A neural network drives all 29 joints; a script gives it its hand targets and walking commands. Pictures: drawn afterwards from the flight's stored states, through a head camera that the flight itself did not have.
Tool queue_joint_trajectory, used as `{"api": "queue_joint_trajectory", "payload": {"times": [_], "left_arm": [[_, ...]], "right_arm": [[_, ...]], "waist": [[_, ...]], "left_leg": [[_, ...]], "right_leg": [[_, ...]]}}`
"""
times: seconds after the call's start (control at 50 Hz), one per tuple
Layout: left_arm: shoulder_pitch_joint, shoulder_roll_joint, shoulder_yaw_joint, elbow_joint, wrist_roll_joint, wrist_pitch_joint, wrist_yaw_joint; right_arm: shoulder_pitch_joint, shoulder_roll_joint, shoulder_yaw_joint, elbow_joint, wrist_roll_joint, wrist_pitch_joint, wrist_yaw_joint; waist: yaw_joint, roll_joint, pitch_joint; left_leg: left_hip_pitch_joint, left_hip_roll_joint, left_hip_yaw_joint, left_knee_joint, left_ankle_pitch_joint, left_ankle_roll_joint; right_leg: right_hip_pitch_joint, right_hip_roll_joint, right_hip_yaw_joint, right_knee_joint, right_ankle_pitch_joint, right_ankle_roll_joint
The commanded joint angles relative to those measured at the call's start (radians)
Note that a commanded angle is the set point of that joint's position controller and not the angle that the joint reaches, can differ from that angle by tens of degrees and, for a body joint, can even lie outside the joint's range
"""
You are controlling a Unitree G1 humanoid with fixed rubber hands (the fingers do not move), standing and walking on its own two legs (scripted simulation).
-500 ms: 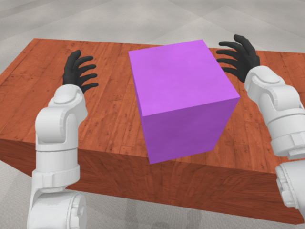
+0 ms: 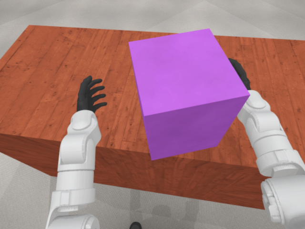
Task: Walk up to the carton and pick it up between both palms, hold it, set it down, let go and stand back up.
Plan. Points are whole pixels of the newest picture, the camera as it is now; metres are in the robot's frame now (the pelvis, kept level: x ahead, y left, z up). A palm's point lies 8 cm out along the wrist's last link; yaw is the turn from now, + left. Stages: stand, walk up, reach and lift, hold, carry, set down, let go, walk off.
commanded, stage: reach and lift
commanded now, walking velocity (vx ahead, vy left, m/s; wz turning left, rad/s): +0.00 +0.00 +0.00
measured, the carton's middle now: (177, 100) +0.44 +0.00 +0.05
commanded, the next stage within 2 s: none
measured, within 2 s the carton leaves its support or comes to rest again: neither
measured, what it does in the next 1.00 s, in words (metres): stands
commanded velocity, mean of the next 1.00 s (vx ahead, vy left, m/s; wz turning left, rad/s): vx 0.00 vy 0.00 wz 0.00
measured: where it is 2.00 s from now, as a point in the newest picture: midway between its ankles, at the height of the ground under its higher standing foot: outside the picture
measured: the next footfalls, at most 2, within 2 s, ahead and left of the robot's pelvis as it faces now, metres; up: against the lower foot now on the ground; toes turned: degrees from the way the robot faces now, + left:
none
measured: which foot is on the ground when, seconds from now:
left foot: down 0.00-1.00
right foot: down 0.00-1.00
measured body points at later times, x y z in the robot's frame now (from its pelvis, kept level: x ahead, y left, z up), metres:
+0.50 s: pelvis -0.01 -0.01 -0.01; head +0.07 -0.02 +0.44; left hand +0.39 +0.20 +0.07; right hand +0.47 -0.15 +0.07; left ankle +0.02 +0.16 -0.74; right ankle +0.01 -0.09 -0.74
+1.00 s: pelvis -0.01 -0.01 +0.00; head +0.08 -0.01 +0.44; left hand +0.40 +0.16 +0.06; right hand +0.47 -0.14 +0.07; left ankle +0.02 +0.16 -0.74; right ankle +0.01 -0.09 -0.74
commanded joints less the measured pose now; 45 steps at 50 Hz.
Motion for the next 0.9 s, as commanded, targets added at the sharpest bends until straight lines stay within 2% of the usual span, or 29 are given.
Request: {"api": "queue_joint_trajectory", "payload": {"times": [0.0, 0.02, 0.04, 0.06, 0.08, 0.12, 0.14, 0.16, 0.18, 0.22, 0.24, 0.26, 0.28, 0.32, 0.36, 0.4, 0.44, 0.46, 0.48, 0.5, 0.6, 0.62, 0.64, 0.72, 0.74, 0.76, 0.8, 0.82, 0.88], "left_arm": [[-0.394, 0.100, -0.017, -0.240, 0.001, -0.131, 0.023], [-0.459, 0.096, -0.020, -0.207, -0.003, -0.143, 0.026], [-0.430, 0.121, -0.012, -0.184, 0.002, -0.156, 0.030], [-0.403, 0.113, -0.010, -0.099, -0.011, -0.169, 0.027], [-0.457, 0.098, -0.011, -0.067, -0.010, -0.191, 0.022], [-0.417, 0.084, -0.010, -0.020, -0.012, -0.228, 0.028], [-0.439, 0.101, -0.002, -0.034, 0.003, -0.245, 0.032], [-0.431, 0.093, 0.000, 0.058, -0.009, -0.255, 0.024], [-0.464, 0.096, 0.011, 0.078, 0.005, -0.278, 0.019], [-0.475, 0.089, 0.012, 0.105, 0.005, -0.318, 0.019], [-0.493, 0.104, 0.012, 0.135, -0.001, -0.332, 0.021], [-0.524, 0.097, 0.000, 0.083, -0.003, -0.357, 0.032], [-0.531, 0.103, -0.001, 0.143, 0.012, -0.356, 0.038], [-0.510, 0.088, 0.002, 0.157, 0.015, -0.365, 0.038], [-0.544, 0.098, 0.006, 0.163, 0.018, -0.371, 0.037], [-0.577, 0.085, -0.018, 0.152, 0.004, -0.374, 0.043], [-0.577, 0.085, -0.010, 0.192, 0.012, -0.373, 0.043], [-0.580, 0.080, -0.032, 0.184, 0.013, -0.379, 0.046], [-0.602, 0.085, -0.029, 0.179, 0.010, -0.379, 0.050], [-0.603, 0.075, -0.030, 0.173, 0.007, -0.379, 0.052], [-0.545, 0.036, 0.000, 0.211, 0.045, -0.367, 0.040], [-0.566, 0.030, -0.004, 0.255, 0.056, -0.371, 0.032], [-0.575, 0.027, -0.001, 0.204, 0.053, -0.382, 0.033], [-0.552, -0.005, 0.020, 0.188, 0.084, -0.390, 0.037], [-0.569, -0.015, 0.021, 0.213, 0.095, -0.390, 0.034], [-0.549, -0.026, 0.027, 0.227, 0.099, -0.393, 0.030], [-0.553, -0.024, 0.046, 0.247, 0.102, -0.396, 0.025], [-0.548, -0.022, 0.046, 0.241, 0.112, -0.403, 0.028], [-0.582, -0.040, 0.057, 0.157, 0.117, -0.425, 0.044]], "right_arm": [[-0.566, -0.205, -0.093, -0.258, -0.023, -0.118, -0.011], [-0.626, -0.201, -0.096, -0.257, -0.030, -0.126, -0.011], [-0.579, -0.205, -0.083, -0.213, -0.027, -0.127, -0.013], [-0.558, -0.187, -0.059, -0.175, -0.018, -0.125, -0.012], [-0.582, -0.170, -0.071, -0.135, -0.041, -0.125, -0.011], [-0.575, -0.146, -0.051, -0.142, -0.028, -0.139, -0.013], [-0.559, -0.162, -0.056, -0.122, -0.031, -0.144, -0.010], [-0.565, -0.150, -0.040, -0.075, -0.035, -0.143, -0.007], [-0.553, -0.134, -0.054, -0.021, -0.043, -0.144, -0.010], [-0.590, -0.104, -0.032, -0.034, -0.035, -0.168, -0.012], [-0.590, -0.102, -0.024, -0.039, -0.033, -0.177, -0.013], [-0.608, -0.110, -0.039, -0.041, -0.033, -0.187, -0.013], [-0.627, -0.114, -0.034, -0.019, -0.041, -0.192, -0.016], [-0.608, -0.095, -0.022, 0.018, -0.035, -0.184, -0.016], [-0.638, -0.085, -0.037, 0.009, -0.045, -0.186, -0.024], [-0.656, -0.085, -0.042, 0.006, -0.028, -0.191, -0.026], [-0.666, -0.062, -0.029, 0.020, -0.027, -0.186, -0.028], [-0.657, -0.079, -0.050, 0.042, -0.037, -0.186, -0.030], [-0.669, -0.064, -0.036, 0.027, -0.033, -0.185, -0.029], [-0.673, -0.057, -0.037, 0.017, -0.026, -0.186, -0.026], [-0.660, -0.014, -0.017, 0.008, -0.033, -0.186, -0.043], [-0.661, -0.007, -0.034, 0.056, -0.044, -0.185, -0.047], [-0.653, 0.009, -0.027, 0.035, -0.038, -0.190, -0.049], [-0.650, 0.006, -0.051, 0.016, -0.075, -0.202, -0.055], [-0.645, 0.024, -0.044, 0.029, -0.071, -0.202, -0.057], [-0.654, 0.040, -0.027, 0.017, -0.075, -0.202, -0.058], [-0.643, 0.064, -0.015, 0.042, -0.069, -0.204, -0.058], [-0.629, 0.072, -0.016, 0.072, -0.065, -0.202, -0.064], [-0.665, 0.099, -0.009, -0.013, -0.062, -0.219, -0.075]], "waist": [[-0.003, -0.109, -0.894], [-0.010, -0.094, -0.906], [0.022, -0.097, -0.912], [0.033, -0.137, -0.851], [0.015, -0.159, -0.841], [0.035, -0.173, -0.849], [0.028, -0.147, -0.877], [0.042, -0.180, -0.836], [0.026, -0.172, -0.813], [0.056, -0.186, -0.842], [0.045, -0.185, -0.834], [0.045, -0.181, -0.899], [0.054, -0.164, -0.886], [0.063, -0.169, -0.870], [0.056, -0.179, -0.875], [0.036, -0.158, -0.880], [0.050, -0.165, -0.866], [0.024, -0.148, -0.870], [0.041, -0.130, -0.867], [0.038, -0.118, -0.891], [0.032, -0.158, -0.871], [0.017, -0.154, -0.805], [0.030, -0.139, -0.816], [0.011, -0.157, -0.843], [0.018, -0.145, -0.813], [0.038, -0.190, -0.812], [0.036, -0.195, -0.790], [0.043, -0.171, -0.770], [0.047, -0.157, -0.867]], "left_leg": [[0.235, -0.081, 0.036, 0.058, 0.414, 0.014], [0.210, -0.076, 0.041, 0.071, 0.395, 0.016], [0.195, -0.079, 0.050, 0.062, 0.381, 0.017], [0.154, -0.081, 0.057, 0.052, 0.345, 0.023], [0.121, -0.080, 0.058, 0.037, 0.286, 0.034], [0.131, -0.074, 0.062, 0.034, 0.282, 0.037], [0.140, -0.070, 0.057, 0.037, 0.296, 0.031], [0.108, -0.065, 0.058, 0.034, 0.288, 0.038], [0.071, -0.074, 0.062, 0.029, 0.240, 0.042], [0.058, -0.076, 0.066, 0.025, 0.248, 0.052], [0.025, -0.073, 0.066, 0.018, 0.226, 0.052], [0.056, -0.071, 0.068, 0.018, 0.255, 0.046], [0.032, -0.075, 0.068, 0.024, 0.244, 0.050], [0.028, -0.072, 0.074, 0.023, 0.224, 0.048], [0.013, -0.083, 0.079, 0.021, 0.207, 0.055], [0.006, -0.075, 0.067, 0.016, 0.213, 0.052], [0.014, -0.079, 0.057, 0.036, 0.209, 0.050], [0.016, -0.077, 0.056, 0.035, 0.194, 0.052], [0.009, -0.071, 0.052, 0.029, 0.207, 0.049], [0.032, -0.069, 0.051, 0.043, 0.233, 0.042], [0.009, -0.086, 0.052, 0.052, 0.265, 0.044], [-0.019, -0.085, 0.051, 0.040, 0.230, 0.056], [0.004, -0.084, 0.056, 0.032, 0.244, 0.057], [0.053, -0.088, 0.049, 0.048, 0.278, 0.045], [0.046, -0.085, 0.048, 0.042, 0.274, 0.046], [0.041, -0.082, 0.053, 0.035, 0.260, 0.057], [0.042, -0.087, 0.061, 0.030, 0.276, 0.056], [0.045, -0.083, 0.056, 0.029, 0.271, 0.058], [0.081, -0.087, 0.057, 0.052, 0.315, 0.050]], "right_leg": [[0.403, 0.034, 0.053, 0.068, 0.562, 0.055], [0.390, 0.031, 0.046, 0.073, 0.539, 0.053], [0.398, 0.029, 0.059, 0.073, 0.546, 0.057], [0.400, 0.026, 0.063, 0.071, 0.523, 0.066], [0.387, 0.023, 0.060, 0.057, 0.461, 0.064], [0.394, 0.019, 0.062, 0.053, 0.420, 0.057], [0.385, 0.024, 0.055, 0.055, 0.413, 0.055], [0.387, 0.017, 0.063, 0.049, 0.420, 0.055], [0.399, 0.008, 0.074, 0.050, 0.397, 0.052], [0.419, 0.005, 0.074, 0.055, 0.431, 0.066], [0.440, 0.000, 0.075, 0.062, 0.413, 0.069], [0.435, 0.010, 0.074, 0.073, 0.421, 0.061], [0.434, 0.005, 0.090, 0.068, 0.407, 0.063], [0.428, 0.008, 0.085, 0.050, 0.357, 0.058], [0.442, 0.008, 0.087, 0.056, 0.356, 0.071], [0.438, 0.006, 0.082, 0.061, 0.339, 0.061], [0.415, -0.001, 0.094, 0.057, 0.345, 0.066], [0.397, 0.003, 0.089, 0.055, 0.313, 0.061], [0.403, -0.001, 0.086, 0.058, 0.312, 0.064], [0.384, 0.004, 0.073, 0.056, 0.326, 0.061], [0.456, -0.004, 0.085, 0.075, 0.477, 0.080], [0.442, -0.001, 0.082, 0.073, 0.429, 0.079], [0.453, -0.008, 0.085, 0.069, 0.426, 0.077], [0.420, 0.007, 0.071, 0.050, 0.431, 0.081], [0.426, 0.003, 0.072, 0.059, 0.441, 0.077], [0.433, 0.007, 0.079, 0.054, 0.448, 0.089], [0.435, 0.008, 0.074, 0.051, 0.436, 0.085], [0.435, -0.001, 0.083, 0.049, 0.426, 0.085], [0.429, 0.006, 0.076, 0.056, 0.466, 0.076]]}}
